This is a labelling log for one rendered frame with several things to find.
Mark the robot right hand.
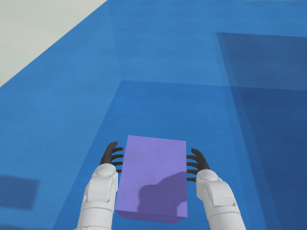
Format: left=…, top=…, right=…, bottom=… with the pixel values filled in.
left=186, top=149, right=210, bottom=182

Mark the left robot forearm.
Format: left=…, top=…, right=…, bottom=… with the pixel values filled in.
left=74, top=163, right=118, bottom=230

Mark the carton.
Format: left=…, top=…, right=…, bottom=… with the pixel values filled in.
left=114, top=135, right=188, bottom=224

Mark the robot left hand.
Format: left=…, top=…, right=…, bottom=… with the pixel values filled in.
left=100, top=141, right=124, bottom=173

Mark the right robot forearm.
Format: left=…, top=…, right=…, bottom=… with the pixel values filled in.
left=196, top=169, right=247, bottom=230

